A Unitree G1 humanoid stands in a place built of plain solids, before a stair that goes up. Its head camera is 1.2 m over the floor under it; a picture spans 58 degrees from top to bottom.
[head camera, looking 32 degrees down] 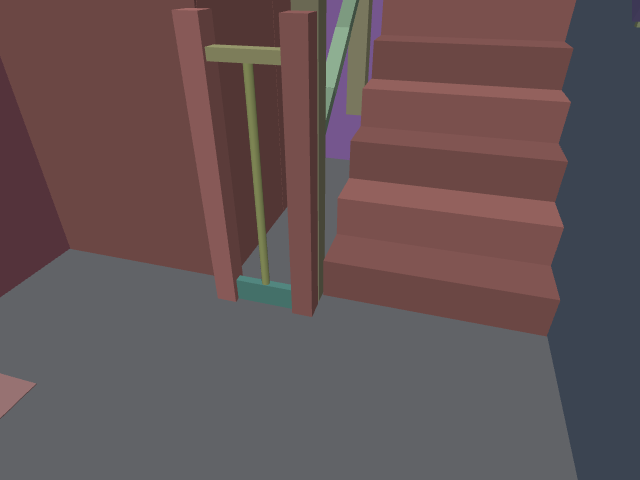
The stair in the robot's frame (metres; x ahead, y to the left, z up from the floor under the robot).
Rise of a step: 0.18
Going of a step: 0.22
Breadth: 0.90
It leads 16 degrees to the right of straight ahead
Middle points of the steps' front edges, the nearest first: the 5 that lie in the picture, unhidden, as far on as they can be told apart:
1.34 -0.44 0.18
1.56 -0.51 0.36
1.77 -0.57 0.54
1.99 -0.63 0.72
2.20 -0.69 0.91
